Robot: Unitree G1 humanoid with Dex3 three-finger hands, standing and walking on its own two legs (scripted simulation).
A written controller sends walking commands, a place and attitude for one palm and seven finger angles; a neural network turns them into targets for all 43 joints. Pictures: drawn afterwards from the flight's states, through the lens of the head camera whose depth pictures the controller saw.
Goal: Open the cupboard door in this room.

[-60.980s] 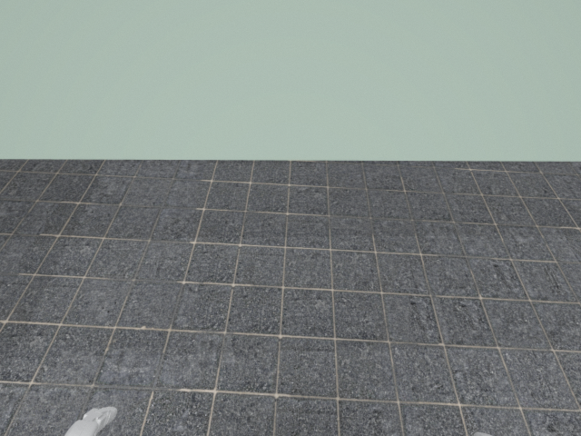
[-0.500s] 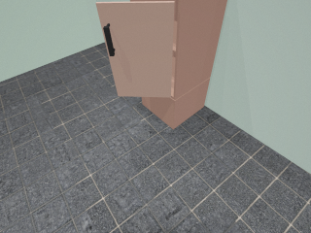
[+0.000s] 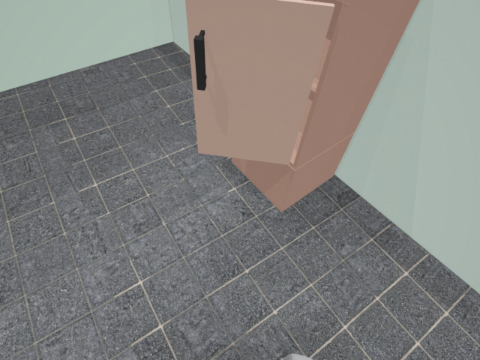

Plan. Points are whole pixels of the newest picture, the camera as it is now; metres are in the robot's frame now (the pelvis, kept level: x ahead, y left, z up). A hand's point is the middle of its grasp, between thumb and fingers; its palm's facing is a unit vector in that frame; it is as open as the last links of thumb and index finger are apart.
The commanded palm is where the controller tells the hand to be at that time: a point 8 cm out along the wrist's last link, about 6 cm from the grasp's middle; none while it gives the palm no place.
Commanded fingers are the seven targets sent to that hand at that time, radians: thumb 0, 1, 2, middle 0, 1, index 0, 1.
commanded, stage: take the last steps up to it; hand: left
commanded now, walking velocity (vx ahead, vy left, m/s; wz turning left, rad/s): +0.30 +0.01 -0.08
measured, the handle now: (201, 60) +0.86 +0.18 +0.02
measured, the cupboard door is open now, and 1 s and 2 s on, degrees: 45 45 45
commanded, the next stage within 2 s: come to a stop and stand still in 0.56 s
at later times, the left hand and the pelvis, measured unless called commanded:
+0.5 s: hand (166, 302) +0.24 +0.16 -0.16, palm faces +0.03 -0.98 -0.21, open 7.2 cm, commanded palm none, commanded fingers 0.00 0.90 0.90 -0.20 -0.30 -0.20 -0.30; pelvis +0.17 -0.02 +0.01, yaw -1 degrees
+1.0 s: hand (156, 267) +0.32 +0.21 -0.18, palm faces +0.00 -0.98 -0.17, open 7.4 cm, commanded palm none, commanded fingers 0.00 0.90 0.90 -0.20 -0.30 -0.20 -0.30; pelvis +0.26 +0.02 +0.01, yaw -3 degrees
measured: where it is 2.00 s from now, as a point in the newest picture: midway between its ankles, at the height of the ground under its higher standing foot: (245, 358)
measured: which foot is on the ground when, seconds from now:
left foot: down 0.00-0.34, up 0.36-0.66, down 0.68-1.00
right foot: up 0.00-0.30, down 0.32-0.68, up 0.70-1.00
